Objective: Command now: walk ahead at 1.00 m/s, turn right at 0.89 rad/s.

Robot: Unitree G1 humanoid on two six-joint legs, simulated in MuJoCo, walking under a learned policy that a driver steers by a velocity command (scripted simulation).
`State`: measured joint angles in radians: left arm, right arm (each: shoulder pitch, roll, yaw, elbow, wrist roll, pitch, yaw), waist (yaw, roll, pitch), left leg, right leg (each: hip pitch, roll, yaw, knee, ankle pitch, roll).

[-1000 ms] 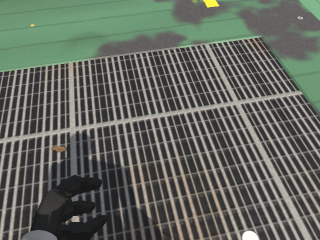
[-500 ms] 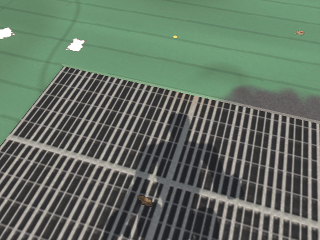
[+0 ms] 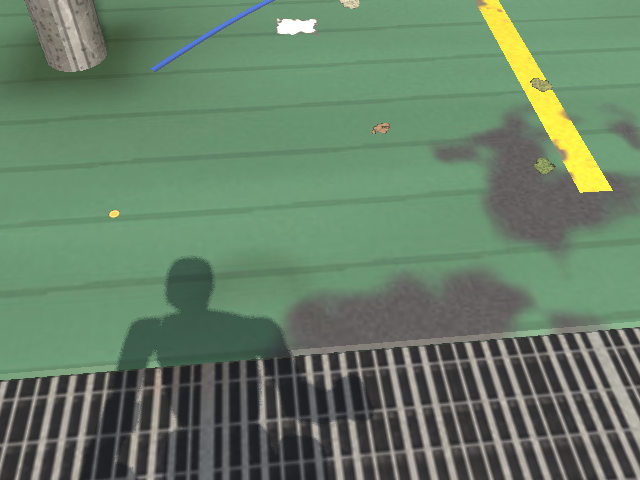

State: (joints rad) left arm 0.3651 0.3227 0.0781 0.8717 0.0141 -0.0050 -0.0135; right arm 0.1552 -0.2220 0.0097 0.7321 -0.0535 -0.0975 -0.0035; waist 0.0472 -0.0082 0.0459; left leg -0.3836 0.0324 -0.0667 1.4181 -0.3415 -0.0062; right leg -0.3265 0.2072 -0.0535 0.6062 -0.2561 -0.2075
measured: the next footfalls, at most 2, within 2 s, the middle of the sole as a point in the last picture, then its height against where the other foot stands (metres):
left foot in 0.32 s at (289, 457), level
right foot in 0.74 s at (378, 299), level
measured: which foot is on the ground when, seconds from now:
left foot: up 0.00-0.30, down 0.32-0.72, up 0.74-1.00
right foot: down 0.00-0.30, up 0.32-0.72, down 0.74-1.00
